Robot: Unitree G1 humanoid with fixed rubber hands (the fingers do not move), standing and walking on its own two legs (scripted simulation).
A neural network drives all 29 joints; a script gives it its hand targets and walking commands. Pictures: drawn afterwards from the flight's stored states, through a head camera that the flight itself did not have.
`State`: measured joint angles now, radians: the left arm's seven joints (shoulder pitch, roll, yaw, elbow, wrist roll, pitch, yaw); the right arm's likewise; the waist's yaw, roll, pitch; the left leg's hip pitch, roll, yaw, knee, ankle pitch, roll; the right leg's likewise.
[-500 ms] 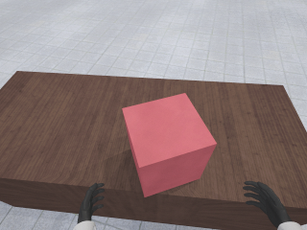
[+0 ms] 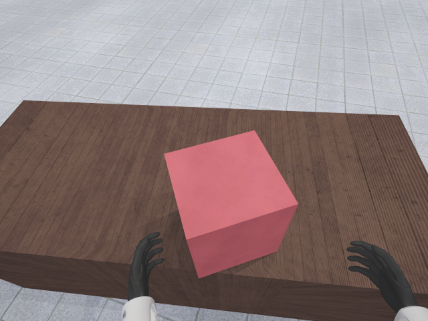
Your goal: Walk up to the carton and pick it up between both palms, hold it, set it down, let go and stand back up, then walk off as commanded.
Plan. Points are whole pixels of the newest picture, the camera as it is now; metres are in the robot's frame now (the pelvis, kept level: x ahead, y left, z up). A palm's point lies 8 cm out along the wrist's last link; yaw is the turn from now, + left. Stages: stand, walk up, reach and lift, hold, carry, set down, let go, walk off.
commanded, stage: reach and lift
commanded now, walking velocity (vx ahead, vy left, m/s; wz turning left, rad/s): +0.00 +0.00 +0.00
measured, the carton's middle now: (225, 207) +0.38 +0.03 -0.08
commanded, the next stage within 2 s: none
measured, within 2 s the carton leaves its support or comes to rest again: neither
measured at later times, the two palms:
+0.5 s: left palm (140, 258) +0.23 +0.18 -0.01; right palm (375, 243) +0.29 -0.25 -0.01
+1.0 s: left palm (137, 228) +0.27 +0.18 +0.03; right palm (359, 205) +0.35 -0.22 +0.03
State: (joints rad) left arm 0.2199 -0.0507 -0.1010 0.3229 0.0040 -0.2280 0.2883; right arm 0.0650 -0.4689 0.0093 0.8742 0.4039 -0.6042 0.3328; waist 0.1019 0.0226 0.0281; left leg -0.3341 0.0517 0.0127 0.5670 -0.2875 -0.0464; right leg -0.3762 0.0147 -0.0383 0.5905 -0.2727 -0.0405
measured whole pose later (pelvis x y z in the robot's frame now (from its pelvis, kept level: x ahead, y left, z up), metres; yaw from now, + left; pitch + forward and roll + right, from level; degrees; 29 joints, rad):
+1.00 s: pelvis +0.00 +0.00 +0.00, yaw +0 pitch +3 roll +1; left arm -0.10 -0.05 -0.02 0.20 0.00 0.11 0.29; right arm -0.34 -0.47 0.07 0.87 0.43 -0.32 0.25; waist 0.14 -0.01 0.03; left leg -0.33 0.05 0.01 0.57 -0.29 -0.05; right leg -0.38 0.02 -0.04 0.59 -0.27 -0.04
